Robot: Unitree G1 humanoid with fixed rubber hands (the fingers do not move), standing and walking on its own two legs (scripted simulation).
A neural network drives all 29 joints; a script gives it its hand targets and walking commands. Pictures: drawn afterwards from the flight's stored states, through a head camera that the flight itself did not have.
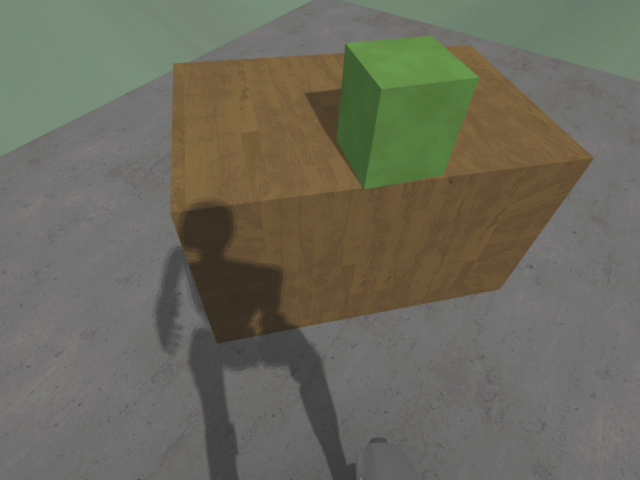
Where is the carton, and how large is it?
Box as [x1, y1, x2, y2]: [337, 36, 478, 189]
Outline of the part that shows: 432,36 345,43 337,141 364,189 443,174 478,77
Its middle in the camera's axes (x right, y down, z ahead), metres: +0.18 -0.28 +0.89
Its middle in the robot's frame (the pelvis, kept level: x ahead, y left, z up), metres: +0.87 -0.19 -0.01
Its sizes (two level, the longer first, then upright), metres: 0.210 0.200 0.250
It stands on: a pedestal, 0.63 m high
